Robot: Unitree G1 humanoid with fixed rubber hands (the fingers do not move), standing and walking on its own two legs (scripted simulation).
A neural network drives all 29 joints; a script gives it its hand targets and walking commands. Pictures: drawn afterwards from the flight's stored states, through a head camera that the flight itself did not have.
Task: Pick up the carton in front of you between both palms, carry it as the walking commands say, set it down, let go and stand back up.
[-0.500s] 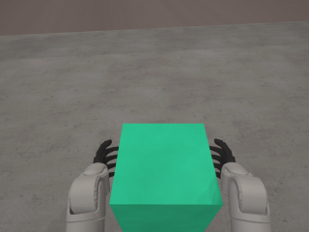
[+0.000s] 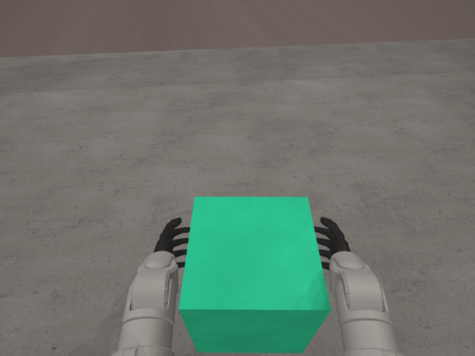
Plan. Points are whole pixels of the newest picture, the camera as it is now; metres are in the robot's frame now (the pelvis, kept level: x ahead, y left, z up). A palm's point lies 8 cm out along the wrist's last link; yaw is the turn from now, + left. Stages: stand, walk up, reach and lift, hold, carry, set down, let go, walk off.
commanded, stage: carry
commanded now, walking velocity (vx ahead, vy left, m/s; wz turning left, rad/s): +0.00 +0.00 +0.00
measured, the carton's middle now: (250, 277) +0.30 +0.00 -0.05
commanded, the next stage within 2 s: hold in 0.74 s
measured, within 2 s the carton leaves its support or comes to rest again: neither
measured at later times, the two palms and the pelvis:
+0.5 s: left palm (165, 268) +0.27 +0.14 +0.04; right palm (346, 268) +0.27 -0.15 +0.04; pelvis -0.02 -0.01 +0.00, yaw +0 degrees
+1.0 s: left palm (190, 263) +0.28 +0.10 +0.04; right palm (378, 293) +0.23 -0.19 +0.04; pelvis -0.03 +0.01 +0.01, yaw -10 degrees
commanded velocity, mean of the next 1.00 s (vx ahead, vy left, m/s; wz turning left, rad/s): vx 0.00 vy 0.00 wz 0.00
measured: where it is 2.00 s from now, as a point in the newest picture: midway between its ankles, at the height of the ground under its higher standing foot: outside the picture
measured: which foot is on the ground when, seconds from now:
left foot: down 0.00-1.00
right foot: down 0.00-1.00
